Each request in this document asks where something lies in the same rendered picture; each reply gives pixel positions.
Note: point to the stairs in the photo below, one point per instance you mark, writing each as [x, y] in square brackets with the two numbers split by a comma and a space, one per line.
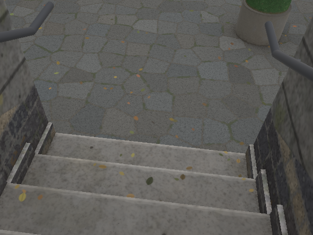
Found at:
[88, 185]

